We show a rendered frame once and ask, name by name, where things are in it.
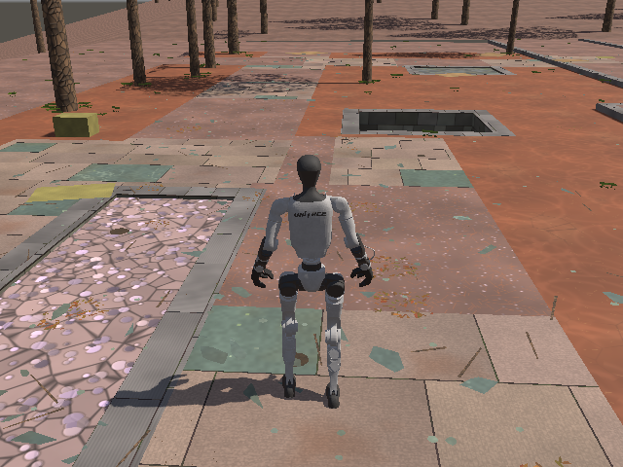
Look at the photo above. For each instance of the robot left upper arm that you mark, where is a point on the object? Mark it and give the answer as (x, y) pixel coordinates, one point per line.
(279, 207)

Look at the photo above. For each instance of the robot left hand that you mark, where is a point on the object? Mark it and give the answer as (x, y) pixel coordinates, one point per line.
(255, 277)

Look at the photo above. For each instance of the robot right forearm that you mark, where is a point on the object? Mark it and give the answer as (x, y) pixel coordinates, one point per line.
(360, 255)

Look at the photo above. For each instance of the robot right hand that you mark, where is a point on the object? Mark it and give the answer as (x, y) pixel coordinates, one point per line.
(359, 272)

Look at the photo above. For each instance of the robot left forearm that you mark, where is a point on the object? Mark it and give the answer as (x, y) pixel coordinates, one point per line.
(262, 257)

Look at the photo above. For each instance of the robot right foot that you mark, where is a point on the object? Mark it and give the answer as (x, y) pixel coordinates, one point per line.
(333, 400)

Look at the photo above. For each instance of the robot left shin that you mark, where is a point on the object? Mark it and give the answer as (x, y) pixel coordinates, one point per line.
(288, 353)

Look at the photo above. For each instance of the robot right upper arm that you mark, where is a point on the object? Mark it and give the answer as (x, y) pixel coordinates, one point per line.
(340, 205)

